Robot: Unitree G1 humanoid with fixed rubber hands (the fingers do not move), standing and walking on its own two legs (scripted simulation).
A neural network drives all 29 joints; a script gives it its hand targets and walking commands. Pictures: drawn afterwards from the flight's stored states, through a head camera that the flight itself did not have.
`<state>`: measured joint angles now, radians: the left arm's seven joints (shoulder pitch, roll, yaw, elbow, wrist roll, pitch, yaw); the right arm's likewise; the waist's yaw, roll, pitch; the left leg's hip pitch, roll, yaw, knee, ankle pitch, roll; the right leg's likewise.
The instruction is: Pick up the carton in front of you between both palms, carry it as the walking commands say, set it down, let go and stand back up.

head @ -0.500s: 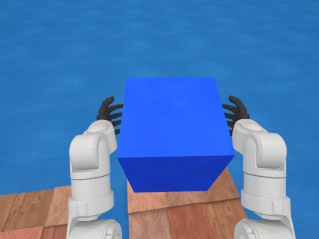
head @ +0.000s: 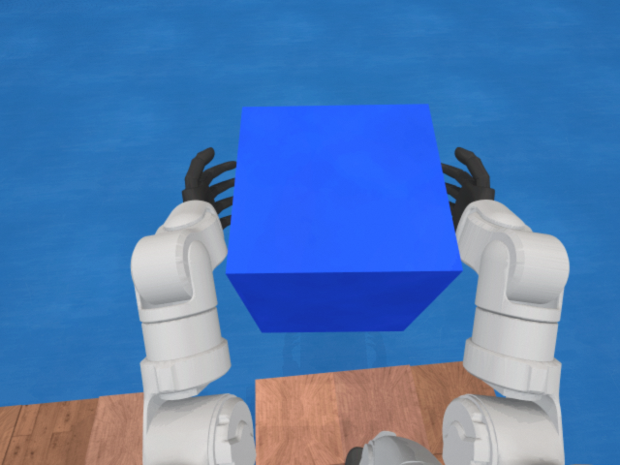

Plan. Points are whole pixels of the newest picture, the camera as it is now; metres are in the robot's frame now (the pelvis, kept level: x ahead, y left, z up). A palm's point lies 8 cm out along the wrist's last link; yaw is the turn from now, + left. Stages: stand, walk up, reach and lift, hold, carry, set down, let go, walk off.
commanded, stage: carry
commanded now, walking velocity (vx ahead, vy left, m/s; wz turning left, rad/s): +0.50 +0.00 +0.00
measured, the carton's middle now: (333, 234) +0.38 +0.02 +0.07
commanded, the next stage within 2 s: none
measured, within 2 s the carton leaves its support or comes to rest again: neither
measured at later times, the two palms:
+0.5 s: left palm (257, 17) +0.71 +0.14 +0.18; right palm (451, 31) +0.68 -0.15 +0.18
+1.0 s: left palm out of the picture +1.04 +0.11 +0.08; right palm out of the picture +1.05 -0.19 +0.07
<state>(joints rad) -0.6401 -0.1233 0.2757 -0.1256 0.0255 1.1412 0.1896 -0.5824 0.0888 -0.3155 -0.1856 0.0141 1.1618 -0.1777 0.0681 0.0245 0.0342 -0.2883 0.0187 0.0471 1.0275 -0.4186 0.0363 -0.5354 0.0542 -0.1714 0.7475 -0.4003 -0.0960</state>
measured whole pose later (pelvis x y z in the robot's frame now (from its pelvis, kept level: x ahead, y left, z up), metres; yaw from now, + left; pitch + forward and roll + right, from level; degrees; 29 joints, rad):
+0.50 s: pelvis +0.33 +0.04 +0.05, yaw -1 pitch +5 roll -1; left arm -0.66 -0.12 0.36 -0.07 0.05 1.18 0.18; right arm -0.65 0.08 -0.30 -0.04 0.00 1.18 -0.18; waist -0.10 0.03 -0.01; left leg -0.33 -0.02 0.08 0.50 -0.27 0.08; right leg -0.59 0.00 -0.01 1.03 -0.39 -0.04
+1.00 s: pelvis +0.70 -0.05 -0.01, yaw -2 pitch +6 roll +2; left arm -0.54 -0.13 0.33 0.02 0.01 1.07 0.17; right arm -0.58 0.14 -0.33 0.01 -0.05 1.12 -0.18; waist 0.06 0.01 -0.01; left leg -0.73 0.04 0.04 1.06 -0.28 -0.01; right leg -0.24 0.07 -0.08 0.47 -0.34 -0.13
